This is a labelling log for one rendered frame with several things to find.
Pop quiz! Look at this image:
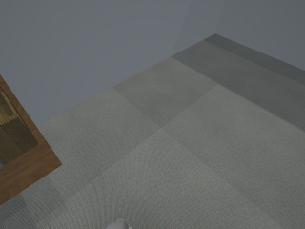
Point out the cabinet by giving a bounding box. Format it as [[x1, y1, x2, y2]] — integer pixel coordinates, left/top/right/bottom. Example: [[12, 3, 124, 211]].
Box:
[[0, 75, 62, 205]]

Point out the drawer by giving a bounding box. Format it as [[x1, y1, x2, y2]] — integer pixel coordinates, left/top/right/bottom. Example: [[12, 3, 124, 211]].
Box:
[[0, 86, 39, 165]]

